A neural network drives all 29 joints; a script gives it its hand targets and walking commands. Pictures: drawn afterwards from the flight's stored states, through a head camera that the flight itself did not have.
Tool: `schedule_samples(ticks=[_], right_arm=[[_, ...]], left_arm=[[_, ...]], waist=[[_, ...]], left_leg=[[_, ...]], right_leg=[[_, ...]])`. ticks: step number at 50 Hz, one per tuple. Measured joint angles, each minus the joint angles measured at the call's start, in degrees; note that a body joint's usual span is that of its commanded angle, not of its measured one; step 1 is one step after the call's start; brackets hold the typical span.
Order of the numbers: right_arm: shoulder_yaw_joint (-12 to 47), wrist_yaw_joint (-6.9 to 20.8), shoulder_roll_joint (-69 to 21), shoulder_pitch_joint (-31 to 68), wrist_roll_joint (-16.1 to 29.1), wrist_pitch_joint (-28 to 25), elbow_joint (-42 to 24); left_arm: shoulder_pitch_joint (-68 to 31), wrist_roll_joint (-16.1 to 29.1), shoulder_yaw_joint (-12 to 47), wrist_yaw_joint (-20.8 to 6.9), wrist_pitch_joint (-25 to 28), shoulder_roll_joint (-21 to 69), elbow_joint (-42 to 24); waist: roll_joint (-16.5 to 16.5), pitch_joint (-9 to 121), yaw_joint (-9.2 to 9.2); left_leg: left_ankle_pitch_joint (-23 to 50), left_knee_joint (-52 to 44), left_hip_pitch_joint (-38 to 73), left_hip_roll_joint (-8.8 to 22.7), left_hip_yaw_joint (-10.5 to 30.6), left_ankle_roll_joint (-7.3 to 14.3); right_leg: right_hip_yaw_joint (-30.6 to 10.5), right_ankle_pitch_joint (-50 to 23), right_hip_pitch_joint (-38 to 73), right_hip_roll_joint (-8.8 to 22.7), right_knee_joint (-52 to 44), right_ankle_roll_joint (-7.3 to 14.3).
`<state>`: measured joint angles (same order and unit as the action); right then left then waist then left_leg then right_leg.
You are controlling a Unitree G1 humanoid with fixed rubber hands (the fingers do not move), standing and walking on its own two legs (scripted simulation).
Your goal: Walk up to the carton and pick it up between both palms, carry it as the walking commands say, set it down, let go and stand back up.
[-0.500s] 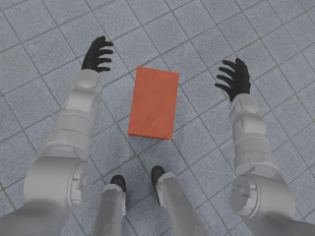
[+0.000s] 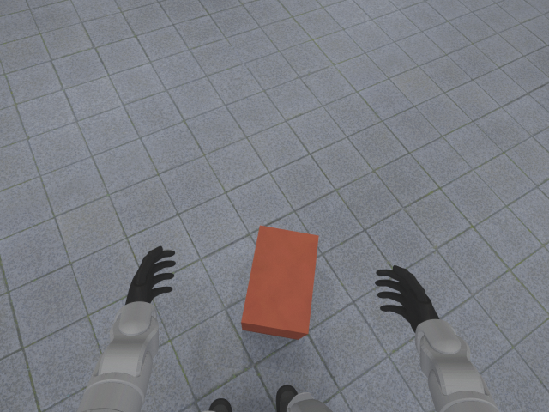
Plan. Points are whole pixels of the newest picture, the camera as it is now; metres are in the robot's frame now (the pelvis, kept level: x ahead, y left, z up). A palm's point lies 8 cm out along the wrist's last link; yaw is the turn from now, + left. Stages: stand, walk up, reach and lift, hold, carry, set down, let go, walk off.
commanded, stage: let go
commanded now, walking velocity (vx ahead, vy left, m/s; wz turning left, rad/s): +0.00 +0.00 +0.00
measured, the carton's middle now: (279, 284) +0.44 -0.11 -0.65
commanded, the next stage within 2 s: stand in 0.82 s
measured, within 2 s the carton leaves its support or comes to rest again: neither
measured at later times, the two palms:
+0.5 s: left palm out of the picture +0.18 +0.24 -0.05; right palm (424, 373) +0.17 -0.22 -0.05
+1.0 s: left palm out of the picture +0.13 +0.25 -0.07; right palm (462, 405) +0.13 -0.27 -0.07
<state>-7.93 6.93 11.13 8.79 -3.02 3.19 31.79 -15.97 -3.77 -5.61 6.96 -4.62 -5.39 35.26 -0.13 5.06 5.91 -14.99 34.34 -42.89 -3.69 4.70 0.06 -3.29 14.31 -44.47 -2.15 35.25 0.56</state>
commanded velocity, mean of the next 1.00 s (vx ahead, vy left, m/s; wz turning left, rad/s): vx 0.00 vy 0.00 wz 0.00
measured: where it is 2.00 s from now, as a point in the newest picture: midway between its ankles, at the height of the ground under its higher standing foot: outside the picture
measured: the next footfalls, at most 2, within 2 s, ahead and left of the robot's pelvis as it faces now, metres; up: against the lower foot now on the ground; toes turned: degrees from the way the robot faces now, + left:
none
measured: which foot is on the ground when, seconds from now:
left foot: down 0.00-1.00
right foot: down 0.00-1.00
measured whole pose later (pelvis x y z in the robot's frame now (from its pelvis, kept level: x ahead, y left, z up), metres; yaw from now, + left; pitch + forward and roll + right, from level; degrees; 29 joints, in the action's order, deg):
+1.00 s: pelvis +0.02 +0.00 +0.01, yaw -5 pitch +2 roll +0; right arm -1.3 -2.0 16.2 -15.8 -2.4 -1.2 32.7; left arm 18.6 -2.0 -1.9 -0.6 2.2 -14.0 38.9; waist 3.3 2.3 0.5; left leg -19.9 32.1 -13.9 -0.2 1.1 0.2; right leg -6.3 16.8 -16.1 -5.2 31.5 1.3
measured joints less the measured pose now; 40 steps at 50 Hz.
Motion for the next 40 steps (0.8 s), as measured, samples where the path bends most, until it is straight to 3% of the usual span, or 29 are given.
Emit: schedule_samples(ticks=[10, 18, 28, 40], right_arm=[[4.9, -2.3, 0.1, -17.7, 2.6, -0.2, -5.9], [6.1, -2.7, 0.3, -22.5, 4.3, 0.6, -6.8], [5.5, -3.6, 1.2, -22.5, 2.5, 3.4, -8.3], [5.6, -6.2, 1.7, -20.8, 1.8, 10.1, -10.1]], left_arm=[[18.1, 4.8, 4.2, -5.3, 1.7, -6.4, -2.4], [27.3, 4.6, 4.9, -7.9, 0.9, -6.4, -6.2], [31.1, 3.8, 4.5, -9.5, -0.6, -6.2, -11.1], [28.7, 2.8, 5.6, -8.8, -0.8, -5.2, -9.2]], waist=[[-0.3, -1.2, -3.41], [0.2, -5.2, -4.54], [0.7, -9.4, -6.22], [0.6, -11.4, -6.02]], left_leg=[[-1.3, -5.8, 19.3, 0.8, -0.7, 0.8], [-2.1, -7.5, 30.3, 0.8, -0.7, 1.4], [-3.0, -5.5, 34.8, 0.7, -0.7, 1.6], [-3.6, -3.6, 37.1, 1.2, -1.8, 1.0]], right_leg=[[-1.1, 0.6, 19.4, -0.4, -6.7, -0.1], [-1.2, 1.0, 30.9, -0.2, -9.4, -0.5], [-1.1, 1.7, 35.5, -0.3, -7.7, -0.6], [-1.9, 2.6, 36.7, -1.0, -4.1, 0.0]])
